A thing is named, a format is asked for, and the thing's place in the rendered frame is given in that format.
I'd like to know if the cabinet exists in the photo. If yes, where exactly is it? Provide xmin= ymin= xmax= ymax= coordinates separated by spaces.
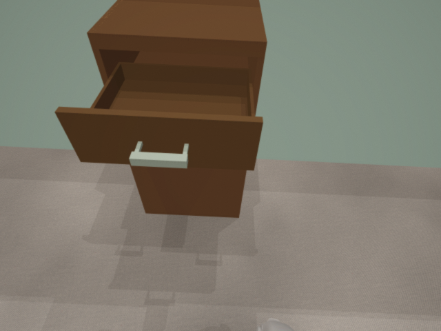
xmin=87 ymin=0 xmax=267 ymax=218

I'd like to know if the drawer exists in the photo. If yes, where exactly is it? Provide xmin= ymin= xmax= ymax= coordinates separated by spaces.
xmin=55 ymin=62 xmax=263 ymax=170

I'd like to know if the handle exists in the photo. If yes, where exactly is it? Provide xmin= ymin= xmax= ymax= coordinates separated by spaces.
xmin=129 ymin=141 xmax=189 ymax=168

